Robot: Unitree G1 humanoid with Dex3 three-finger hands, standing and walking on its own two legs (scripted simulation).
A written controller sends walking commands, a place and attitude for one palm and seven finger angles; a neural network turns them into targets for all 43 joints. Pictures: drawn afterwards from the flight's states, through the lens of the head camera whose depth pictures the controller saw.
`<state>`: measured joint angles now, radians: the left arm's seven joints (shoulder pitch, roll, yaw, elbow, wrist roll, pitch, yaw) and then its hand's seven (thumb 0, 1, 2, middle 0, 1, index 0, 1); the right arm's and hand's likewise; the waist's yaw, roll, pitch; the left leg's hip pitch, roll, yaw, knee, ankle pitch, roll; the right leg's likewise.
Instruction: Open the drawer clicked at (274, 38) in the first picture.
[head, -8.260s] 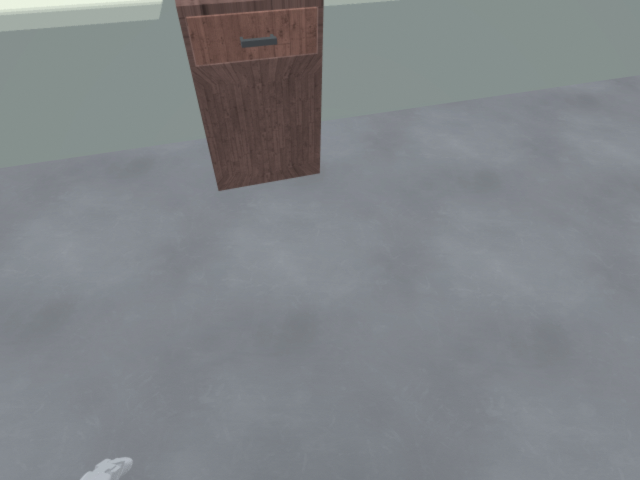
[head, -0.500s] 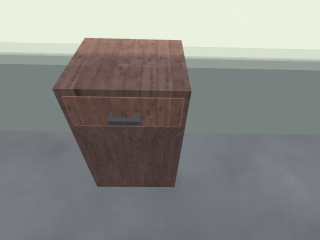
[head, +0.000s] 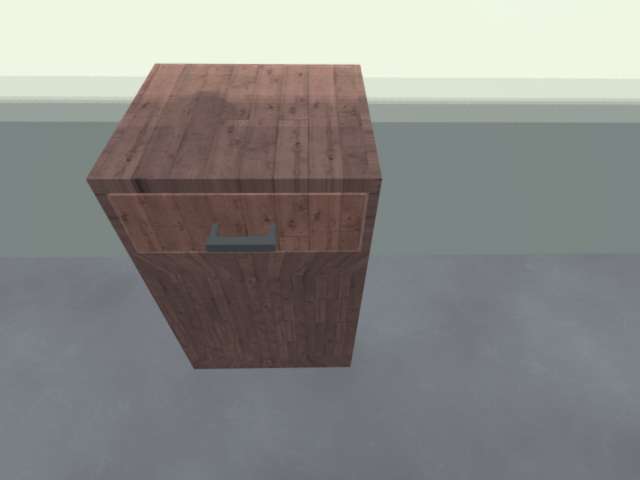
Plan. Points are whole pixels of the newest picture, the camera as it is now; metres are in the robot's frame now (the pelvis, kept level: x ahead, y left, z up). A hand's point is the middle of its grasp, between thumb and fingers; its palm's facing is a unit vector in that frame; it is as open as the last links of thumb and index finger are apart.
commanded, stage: shuffle to correct the standing spot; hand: left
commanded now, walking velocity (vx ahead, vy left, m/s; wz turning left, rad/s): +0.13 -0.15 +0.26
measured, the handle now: (242, 236) +0.55 +0.18 -0.08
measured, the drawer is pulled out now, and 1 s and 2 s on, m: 0.00 0.00 0.00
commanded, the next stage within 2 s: come to a stop and stand still in 0.04 s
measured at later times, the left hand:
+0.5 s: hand out of the picture +0.06 +0.13 -0.17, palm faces +0.08 -0.98 -0.20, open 7.4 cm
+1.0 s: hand out of the picture +0.05 +0.14 -0.17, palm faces +0.13 -0.97 -0.22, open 7.3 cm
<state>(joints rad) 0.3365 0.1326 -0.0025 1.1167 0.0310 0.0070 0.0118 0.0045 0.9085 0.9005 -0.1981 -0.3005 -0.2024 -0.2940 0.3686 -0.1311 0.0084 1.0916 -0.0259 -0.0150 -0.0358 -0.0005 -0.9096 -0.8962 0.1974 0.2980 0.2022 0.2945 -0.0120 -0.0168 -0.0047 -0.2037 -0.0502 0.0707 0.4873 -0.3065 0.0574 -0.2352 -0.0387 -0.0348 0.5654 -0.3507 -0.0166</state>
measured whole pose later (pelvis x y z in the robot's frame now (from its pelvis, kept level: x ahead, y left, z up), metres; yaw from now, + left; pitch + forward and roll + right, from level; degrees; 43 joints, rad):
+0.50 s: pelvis +0.07 -0.03 +0.00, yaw +1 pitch +0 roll +1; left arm 0.28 0.13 0.02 1.07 0.01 0.02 0.04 0.01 0.91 0.90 -0.20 -0.30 -0.20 -0.29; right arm 0.14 -0.15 -0.01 0.99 -0.01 -0.01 -0.05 -0.01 -0.93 -0.90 0.20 0.30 0.20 0.29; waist 0.03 -0.01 0.09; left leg -0.23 -0.01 0.11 0.50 -0.27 0.04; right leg -0.32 -0.05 -0.05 0.77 -0.48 0.01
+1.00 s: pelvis +0.03 -0.06 +0.00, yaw +4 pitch +1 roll +1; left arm 0.27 0.20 0.04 0.99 0.03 0.02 0.02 0.00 0.91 0.90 -0.20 -0.30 -0.21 -0.29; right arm 0.25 -0.19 -0.03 1.01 -0.02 0.03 -0.01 0.00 -0.91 -0.90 0.19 0.30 0.20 0.29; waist 0.03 -0.04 0.03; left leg -0.24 0.00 0.05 0.57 -0.36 0.00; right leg -0.31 -0.05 -0.10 0.50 -0.21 -0.03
